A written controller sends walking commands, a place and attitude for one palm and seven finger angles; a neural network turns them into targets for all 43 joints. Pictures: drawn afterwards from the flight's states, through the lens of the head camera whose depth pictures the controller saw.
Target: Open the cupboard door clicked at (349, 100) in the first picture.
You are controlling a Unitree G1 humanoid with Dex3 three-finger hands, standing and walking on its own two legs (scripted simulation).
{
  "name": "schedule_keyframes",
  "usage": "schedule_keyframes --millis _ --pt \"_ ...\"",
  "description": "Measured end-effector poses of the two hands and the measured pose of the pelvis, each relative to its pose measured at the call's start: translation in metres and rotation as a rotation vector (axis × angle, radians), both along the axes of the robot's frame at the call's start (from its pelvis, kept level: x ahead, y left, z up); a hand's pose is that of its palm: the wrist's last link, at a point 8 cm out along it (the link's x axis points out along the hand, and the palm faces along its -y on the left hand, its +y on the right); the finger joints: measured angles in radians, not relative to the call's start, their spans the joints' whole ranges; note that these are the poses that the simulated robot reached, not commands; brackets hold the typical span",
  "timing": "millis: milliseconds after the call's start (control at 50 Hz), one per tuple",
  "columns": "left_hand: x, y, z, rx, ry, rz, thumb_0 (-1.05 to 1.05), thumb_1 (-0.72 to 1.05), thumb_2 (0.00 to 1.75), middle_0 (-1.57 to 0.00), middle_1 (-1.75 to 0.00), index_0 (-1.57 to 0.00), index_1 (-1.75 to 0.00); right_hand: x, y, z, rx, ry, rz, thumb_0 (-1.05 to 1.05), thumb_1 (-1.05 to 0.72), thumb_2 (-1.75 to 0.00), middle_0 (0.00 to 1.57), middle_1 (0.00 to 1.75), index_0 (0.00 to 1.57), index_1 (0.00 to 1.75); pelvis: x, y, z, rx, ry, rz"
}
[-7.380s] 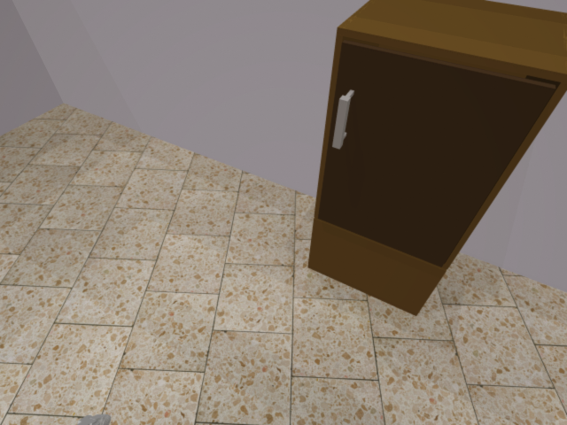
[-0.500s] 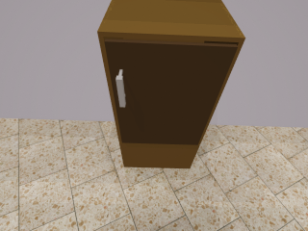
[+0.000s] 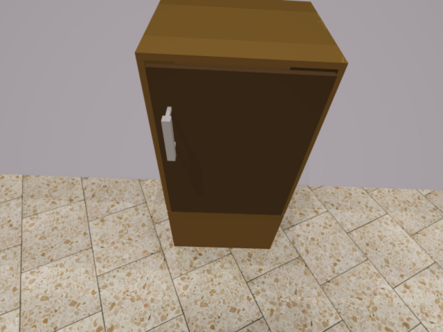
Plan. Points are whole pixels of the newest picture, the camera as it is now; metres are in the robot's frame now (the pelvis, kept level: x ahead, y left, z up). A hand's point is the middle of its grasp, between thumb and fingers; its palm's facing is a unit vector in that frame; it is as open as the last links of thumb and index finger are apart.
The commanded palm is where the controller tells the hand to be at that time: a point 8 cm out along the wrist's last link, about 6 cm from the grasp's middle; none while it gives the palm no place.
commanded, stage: look again from close up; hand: left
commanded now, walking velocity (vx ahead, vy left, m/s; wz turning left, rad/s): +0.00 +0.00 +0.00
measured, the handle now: (170, 134) +0.57 +0.17 +0.01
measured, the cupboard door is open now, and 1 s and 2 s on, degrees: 0 0 0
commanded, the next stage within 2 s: raise the hand with hooked fingers in 0.06 s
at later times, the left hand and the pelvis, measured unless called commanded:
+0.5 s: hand (115, 310) +0.17 +0.20 -0.05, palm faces +0.05 -1.00 -0.06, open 8.1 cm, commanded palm +0.12 +0.26 -0.05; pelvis -0.04 -0.03 -0.08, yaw +0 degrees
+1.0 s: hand (99, 291) +0.19 +0.23 -0.03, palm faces +0.06 -1.00 -0.05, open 11.1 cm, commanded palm +0.16 +0.28 -0.02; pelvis -0.05 -0.02 -0.07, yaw +0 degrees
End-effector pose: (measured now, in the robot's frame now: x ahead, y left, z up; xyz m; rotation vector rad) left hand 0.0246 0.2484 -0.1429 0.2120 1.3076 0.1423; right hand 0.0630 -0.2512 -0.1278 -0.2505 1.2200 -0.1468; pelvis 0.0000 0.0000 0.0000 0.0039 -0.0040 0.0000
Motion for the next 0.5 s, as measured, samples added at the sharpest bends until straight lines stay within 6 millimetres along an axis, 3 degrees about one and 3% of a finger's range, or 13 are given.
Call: schedule_keyframes --millis 180,200,300,360,420,500 --pt "0.016 0.006 0.006 0.036 -0.018 -0.014 0.0 0.91 0.9 -0.2 -0.29 -0.2 -0.3 -0.01 -0.008 -0.003 -0.001 0.041 -0.018 0.0 -0.91 -0.9 0.2 0.3 0.2 0.3 0.005 -0.003 0.0 -0.002 0.006 0.0" --pt "0.025 0.007 0.012 0.03 -0.079 0.052 0.0 0.91 0.89 -0.2 -0.3 -0.21 -0.3 -0.009 -0.008 -0.002 0.0 0.012 -0.029 0.0 -0.91 -0.9 0.2 0.3 0.2 0.3 0.004 -0.004 0.0 -0.002 0.011 0.007" --pt "0.107 0.011 0.104 0.066 -0.749 0.11 0.01 0.88 0.88 -0.21 -0.31 -0.21 -0.32 0.017 -0.01 0.011 -0.002 -0.287 -0.011 0.01 -0.91 -0.9 0.2 0.3 0.2 0.3 -0.002 -0.01 -0.008 0.021 0.044 0.034" --pt "0.136 0.011 0.128 0.026 -1.041 0.055 0.01 0.84 0.86 -0.21 -0.34 -0.21 -0.34 0.039 -0.015 0.007 0.004 -0.403 0.015 0.0 -0.9 -0.9 0.2 0.3 0.2 0.3 -0.014 -0.017 -0.025 0.013 0.115 0.029" --pt "0.139 0.005 0.127 -0.044 -1.23 -0.062 0.0 0.78 0.84 -0.21 -0.37 -0.21 -0.38 0.061 -0.023 0.0 0.003 -0.506 0.052 0.0 -0.9 -0.9 0.2 0.3 0.21 0.3 -0.027 -0.025 -0.049 0.009 0.191 0.013" --pt "0.117 0.002 0.099 -0.132 -1.295 -0.135 0.0 0.7 0.81 -0.22 -0.43 -0.22 -0.43 0.088 -0.033 -0.009 -0.014 -0.628 0.098 0.01 -0.9 -0.9 0.2 0.3 0.21 0.3 -0.04 -0.034 -0.082 0.003 0.242 0.005"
